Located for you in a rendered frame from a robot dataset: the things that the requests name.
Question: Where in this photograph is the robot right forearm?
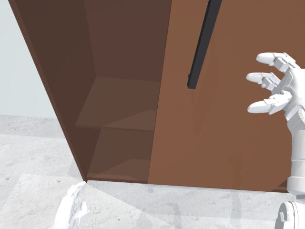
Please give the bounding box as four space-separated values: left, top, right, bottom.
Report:
285 99 305 202

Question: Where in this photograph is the wardrobe door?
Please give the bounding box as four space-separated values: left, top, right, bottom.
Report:
279 180 287 187
147 0 305 192

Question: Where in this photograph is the robot left hand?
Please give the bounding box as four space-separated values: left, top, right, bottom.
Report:
53 181 90 229

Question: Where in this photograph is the handle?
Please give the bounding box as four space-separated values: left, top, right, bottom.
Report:
187 0 222 89

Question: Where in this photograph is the right robot upper arm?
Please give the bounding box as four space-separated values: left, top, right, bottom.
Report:
274 201 305 229

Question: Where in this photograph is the robot right hand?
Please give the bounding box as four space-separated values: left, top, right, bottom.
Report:
246 52 305 115

